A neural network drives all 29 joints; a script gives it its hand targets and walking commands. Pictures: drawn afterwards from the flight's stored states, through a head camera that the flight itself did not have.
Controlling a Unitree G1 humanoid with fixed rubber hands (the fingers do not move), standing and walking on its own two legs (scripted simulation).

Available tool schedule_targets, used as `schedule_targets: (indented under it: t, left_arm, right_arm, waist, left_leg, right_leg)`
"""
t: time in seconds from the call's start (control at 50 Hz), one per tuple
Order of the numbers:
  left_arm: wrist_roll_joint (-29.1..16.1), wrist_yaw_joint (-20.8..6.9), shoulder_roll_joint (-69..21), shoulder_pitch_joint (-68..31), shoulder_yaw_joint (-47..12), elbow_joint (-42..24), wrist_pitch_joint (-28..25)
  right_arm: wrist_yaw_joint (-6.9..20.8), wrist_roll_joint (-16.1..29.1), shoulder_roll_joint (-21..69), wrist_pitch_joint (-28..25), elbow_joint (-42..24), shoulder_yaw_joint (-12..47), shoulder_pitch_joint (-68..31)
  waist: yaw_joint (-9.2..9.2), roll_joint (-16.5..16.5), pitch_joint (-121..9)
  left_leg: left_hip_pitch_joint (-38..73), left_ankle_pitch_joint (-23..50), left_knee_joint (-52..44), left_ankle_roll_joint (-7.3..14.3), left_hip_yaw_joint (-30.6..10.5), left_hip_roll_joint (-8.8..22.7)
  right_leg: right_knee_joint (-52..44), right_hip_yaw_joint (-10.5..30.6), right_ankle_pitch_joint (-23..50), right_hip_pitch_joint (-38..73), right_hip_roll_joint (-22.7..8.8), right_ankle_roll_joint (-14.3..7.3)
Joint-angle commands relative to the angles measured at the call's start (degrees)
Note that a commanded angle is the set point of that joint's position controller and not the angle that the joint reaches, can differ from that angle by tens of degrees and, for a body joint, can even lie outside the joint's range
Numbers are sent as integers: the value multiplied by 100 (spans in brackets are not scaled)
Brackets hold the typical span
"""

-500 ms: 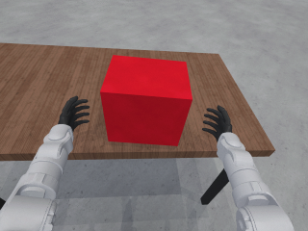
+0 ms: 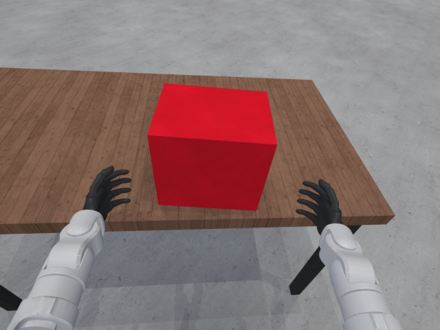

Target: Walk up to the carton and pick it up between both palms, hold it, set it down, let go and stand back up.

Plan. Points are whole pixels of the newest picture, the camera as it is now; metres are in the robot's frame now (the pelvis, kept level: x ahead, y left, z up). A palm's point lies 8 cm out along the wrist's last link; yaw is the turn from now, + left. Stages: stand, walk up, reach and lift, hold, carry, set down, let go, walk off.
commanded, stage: set down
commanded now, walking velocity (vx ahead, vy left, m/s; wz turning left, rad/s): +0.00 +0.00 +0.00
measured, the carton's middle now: (211, 149) +0.50 +0.03 +0.04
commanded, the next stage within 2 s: let go in 1.70 s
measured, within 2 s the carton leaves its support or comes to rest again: neither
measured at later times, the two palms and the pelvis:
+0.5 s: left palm (92, 227) +0.28 +0.24 +0.04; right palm (333, 246) +0.26 -0.20 +0.04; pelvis +0.02 +0.01 +0.01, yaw +0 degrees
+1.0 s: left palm (73, 283) +0.19 +0.25 +0.01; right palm (343, 295) +0.19 -0.20 +0.02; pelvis +0.02 +0.01 +0.01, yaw -2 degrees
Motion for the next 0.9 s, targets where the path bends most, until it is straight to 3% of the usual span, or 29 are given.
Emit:
schedule_targets:
  t: [0.0,0.02,0.04,0.1,0.14,0.18,0.2,0.24,0.28,0.34,0.36,0.4,0.42,0.44,0.56,0.62,0.64,0.74,0.76,0.88]
  left_arm:
    - [175,-5,1024,-1645,635,-2264,-293]
    - [121,-15,1058,-2071,605,-2067,-219]
    - [174,11,1004,-1561,640,-2420,-190]
    - [159,11,922,-1315,632,-2693,-74]
    - [212,20,939,-722,741,-2987,-60]
    - [87,18,1021,-1312,733,-2780,-37]
    - [153,44,917,-453,758,-3356,-53]
    - [41,71,1003,-875,679,-3357,-32]
    - [64,78,950,-559,679,-3415,-27]
    - [112,87,913,197,722,-4021,2]
    - [110,60,967,-212,729,-3668,40]
    - [182,53,847,346,732,-3973,96]
    - [235,42,907,369,825,-3887,64]
    - [246,26,813,750,782,-3956,84]
    - [399,-6,774,1275,926,-4198,42]
    - [526,42,624,2357,892,-4818,-55]
    - [541,26,717,2225,954,-4626,-72]
    - [416,47,683,2542,726,-4645,-257]
    - [401,80,645,2594,687,-4685,-306]
    - [336,174,565,2792,508,-4379,-505]
  right_arm:
    - [13,75,-936,-468,-2176,-192,-1510]
    - [17,8,-961,-391,-2075,-294,-1902]
    - [35,26,-976,-436,-2291,-261,-1441]
    - [30,-30,-962,-434,-2568,-351,-1106]
    - [27,5,-876,-482,-2875,-235,-513]
    - [17,-132,-871,-410,-2887,-319,-972]
    - [23,-12,-823,-503,-3219,-182,-221]
    - [24,-72,-894,-468,-3203,-340,-532]
    - [39,-24,-817,-470,-3211,-244,-138]
    - [36,84,-895,-554,-3591,-200,567]
    - [29,19,-922,-502,-3377,-260,228]
    - [34,44,-920,-522,-3512,-253,731]
    - [30,34,-885,-540,-3550,-197,689]
    - [40,49,-907,-554,-3611,-223,1060]
    - [47,25,-802,-606,-3869,-124,1652]
    - [95,96,-775,-725,-4253,-61,2638]
    - [85,51,-735,-723,-4242,-27,2554]
    - [144,-144,-710,-734,-4632,-101,2877]
    - [194,-143,-740,-740,-4621,-161,2955]
    - [314,-307,-713,-700,-4435,-280,3179]
  waist:
    - [121,636,-1912]
    - [30,581,-1770]
    - [68,583,-1718]
    - [-14,501,-1608]
    - [88,500,-1605]
    - [-2,382,-1574]
    - [78,413,-1631]
    - [-12,465,-1683]
    - [-3,536,-1587]
    - [-1,522,-1744]
    - [-20,524,-1638]
    - [-45,533,-1534]
    - [66,476,-1467]
    - [5,456,-1342]
    - [150,590,-931]
    - [212,670,-674]
    - [285,630,-562]
    - [220,565,-96]
    - [197,680,-64]
    - [169,494,52]
  left_leg:
    - [1180,564,-753,-406,-566,283]
    - [979,371,-780,-374,-566,283]
    - [1181,520,-793,-395,-595,306]
    - [1144,483,-853,-367,-610,311]
    - [1268,782,-837,-368,-557,316]
    - [937,570,-809,-333,-512,305]
    - [1248,991,-811,-356,-538,330]
    - [1140,865,-791,-352,-546,333]
    - [1170,954,-778,-354,-543,321]
    - [1581,1636,-692,-403,-552,320]
    - [1404,1566,-669,-407,-533,308]
    - [1565,1720,-713,-416,-560,320]
    - [1567,1747,-709,-400,-496,304]
    - [1669,1830,-738,-405,-513,311]
    - [1840,1802,-858,-456,-401,256]
    - [2187,1996,-978,-544,-438,302]
    - [2134,1933,-943,-555,-384,267]
    - [1721,1107,-1125,-521,-432,331]
    - [1606,899,-1190,-515,-436,345]
    - [1195,157,-1316,-451,-475,427]
  right_leg:
    - [-527,598,643,895,-264,20]
    - [-548,615,401,777,-282,22]
    - [-553,581,601,860,-261,3]
    - [-604,596,544,880,-272,-10]
    - [-630,626,783,1035,-281,-2]
    - [-596,645,496,884,-325,27]
    - [-601,637,939,1139,-290,8]
    - [-574,641,717,908,-317,12]
    - [-616,666,770,950,-332,-9]
    - [-634,618,1285,1043,-287,-1]
    - [-642,618,1051,892,-297,-1]
    - [-714,602,1229,991,-288,-9]
    - [-753,617,1156,959,-303,0]
    - [-798,599,1252,989,-310,-9]
    - [-1000,660,1084,947,-308,3]
    - [-1145,628,1229,999,-256,-41]
    - [-1189,667,1043,865,-264,-47]
    - [-1242,692,454,697,-276,-84]
    - [-1199,684,340,693,-265,-100]
    - [-1084,702,-47,703,-277,-79]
